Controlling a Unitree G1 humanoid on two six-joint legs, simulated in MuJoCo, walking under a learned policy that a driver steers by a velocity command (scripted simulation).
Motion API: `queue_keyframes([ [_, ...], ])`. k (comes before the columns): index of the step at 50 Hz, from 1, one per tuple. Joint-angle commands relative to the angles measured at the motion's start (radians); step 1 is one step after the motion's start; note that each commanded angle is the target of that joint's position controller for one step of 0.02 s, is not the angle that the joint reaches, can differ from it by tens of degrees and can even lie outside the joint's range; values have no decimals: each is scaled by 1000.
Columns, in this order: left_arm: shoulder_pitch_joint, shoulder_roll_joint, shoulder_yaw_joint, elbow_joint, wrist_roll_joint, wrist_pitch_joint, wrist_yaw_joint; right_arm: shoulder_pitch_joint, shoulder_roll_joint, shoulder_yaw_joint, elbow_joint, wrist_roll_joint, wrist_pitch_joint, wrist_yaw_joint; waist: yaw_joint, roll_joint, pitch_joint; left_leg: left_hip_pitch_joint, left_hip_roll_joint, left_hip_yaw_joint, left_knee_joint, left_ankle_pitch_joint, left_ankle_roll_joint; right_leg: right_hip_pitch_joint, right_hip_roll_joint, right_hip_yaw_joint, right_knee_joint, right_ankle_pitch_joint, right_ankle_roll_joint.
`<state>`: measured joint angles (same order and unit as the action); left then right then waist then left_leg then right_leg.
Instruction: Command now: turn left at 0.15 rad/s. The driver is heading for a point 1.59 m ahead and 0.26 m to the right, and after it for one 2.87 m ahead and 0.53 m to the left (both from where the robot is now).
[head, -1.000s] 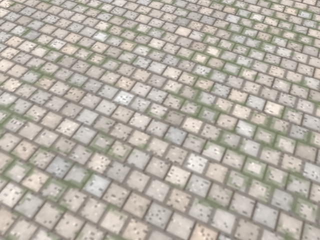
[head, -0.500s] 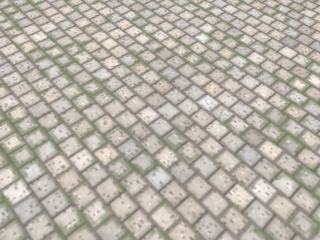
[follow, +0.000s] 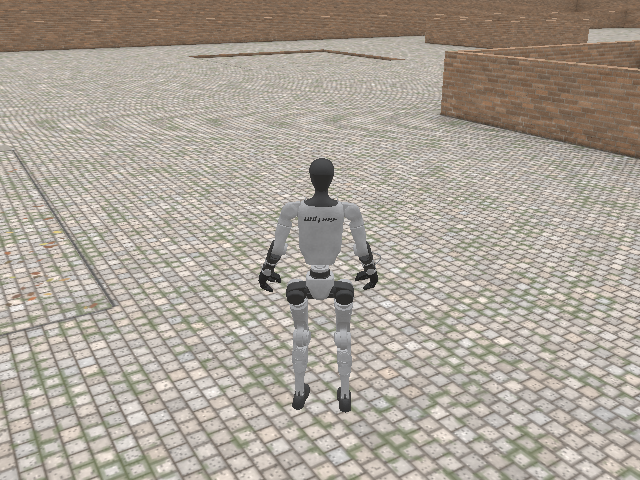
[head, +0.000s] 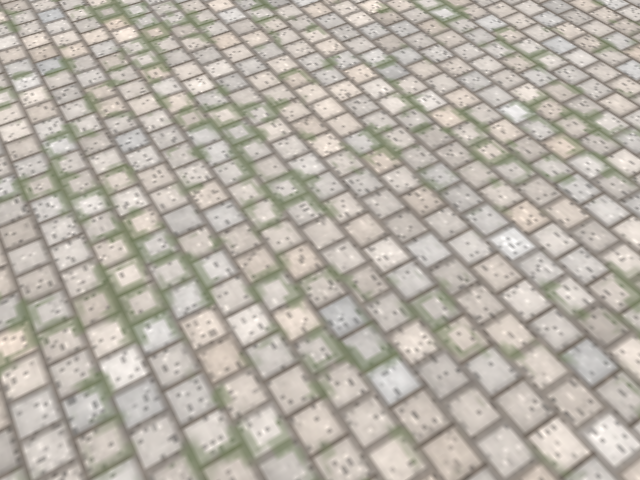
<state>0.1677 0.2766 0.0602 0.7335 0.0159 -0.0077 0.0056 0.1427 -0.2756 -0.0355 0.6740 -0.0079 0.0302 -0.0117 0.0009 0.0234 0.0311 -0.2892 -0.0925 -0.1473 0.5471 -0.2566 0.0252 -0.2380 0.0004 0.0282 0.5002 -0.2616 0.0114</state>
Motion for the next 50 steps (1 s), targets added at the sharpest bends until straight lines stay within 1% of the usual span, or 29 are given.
queue_keyframes([
  [1, -85, 106, 11, -81, 11, -23, -5, 58, -122, -32, -36, -18, -19, -7, -60, -189, -82, 66, 78, -14, -45, -63, -31, 11, -232, 230, -172, 235, -170],
  [2, -77, 97, 9, -73, 8, -26, -7, 18, -126, -37, -37, -17, -17, -8, -38, -182, -74, 74, 74, -12, -60, 0, -30, 16, -178, 190, -166, 133, -126],
  [3, -62, 108, 8, -68, 6, -30, -7, 0, -114, -36, -32, -15, -8, -10, -25, -174, -65, 85, 77, -15, -65, 39, -26, 8, -146, 159, -160, 82, -92],
  [4, -58, 113, 7, -66, 4, -35, -6, 7, -116, -37, -30, -15, -2, -9, -20, -158, -48, 78, 83, -24, -73, 64, -21, 0, -133, 142, -159, 47, -75],
  [5, -49, 114, 4, -63, 4, -38, -4, 12, -107, -36, -23, -10, -2, -7, -20, -138, -38, 75, 87, -31, -83, 80, -11, 0, -117, 121, -147, 37, -60],
  [6, -37, 111, 3, -61, 3, -38, -1, 17, -103, -35, -14, -6, -3, -5, -13, -112, -32, 68, 88, -34, -91, 90, -5, 7, -104, 104, -134, 32, -52],
  [9, -14, 101, -3, -58, -1, -34, 5, 25, -94, -35, 11, -6, -12, -6, 2, -55, -38, 59, 94, -45, -101, 128, -4, 30, -85, 82, -104, 53, -51],
  [12, -7, 94, -8, -53, -3, -29, 7, 35, -88, -36, 33, -4, -18, -9, 8, -18, -43, 61, 98, -52, -106, 151, -8, 42, -72, 69, -87, 70, -51],
  [14, -5, 89, -11, -49, -3, -27, 5, 43, -87, -36, 47, -3, -20, -12, 8, -6, -44, 67, 100, -55, -107, 163, -9, 43, -65, 62, -81, 79, -50],
  [21, 4, 81, -19, -18, -5, -27, 0, 63, -89, -36, 94, -1, -20, -24, 3, -9, -41, 99, 106, -58, -104, 199, -11, 36, -50, 49, -84, 100, -45],
  [28, 24, 82, -23, 28, -7, -30, 1, 66, -86, -36, 151, 1, -17, -32, 0, -22, -29, 124, 104, -52, -109, 215, -16, 26, -45, 48, -103, 100, -45],
  [39, 58, 91, -31, 110, -10, -32, 7, 57, -79, -34, 260, 3, -15, -37, 1, -26, -10, 139, 98, -34, -129, 211, -28, 29, -44, 55, -136, 90, -52],
  [50, 88, 93, -39, 175, -12, -29, 10, 61, -76, -26, 351, 4, -18, -41, 2, -29, 0, 128, 96, -16, -146, 196, -39, 40, -44, 62, -155, 96, -61],
])
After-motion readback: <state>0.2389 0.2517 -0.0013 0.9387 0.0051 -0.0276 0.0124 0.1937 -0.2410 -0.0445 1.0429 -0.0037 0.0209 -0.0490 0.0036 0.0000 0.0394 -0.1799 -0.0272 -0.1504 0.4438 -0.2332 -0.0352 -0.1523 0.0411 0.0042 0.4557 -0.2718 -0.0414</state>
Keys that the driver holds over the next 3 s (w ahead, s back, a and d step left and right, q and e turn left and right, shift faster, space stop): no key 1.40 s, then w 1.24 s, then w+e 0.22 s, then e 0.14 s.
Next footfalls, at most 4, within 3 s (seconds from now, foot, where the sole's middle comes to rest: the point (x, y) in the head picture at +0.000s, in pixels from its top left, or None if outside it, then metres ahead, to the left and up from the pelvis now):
1.74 left None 0.15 0.12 -0.77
2.24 right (389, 465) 0.52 -0.09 -0.77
2.78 left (279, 335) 0.83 0.15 -0.77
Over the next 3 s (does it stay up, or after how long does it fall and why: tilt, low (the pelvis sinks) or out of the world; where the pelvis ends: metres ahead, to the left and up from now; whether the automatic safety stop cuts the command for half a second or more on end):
stays up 0.76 0.06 0.01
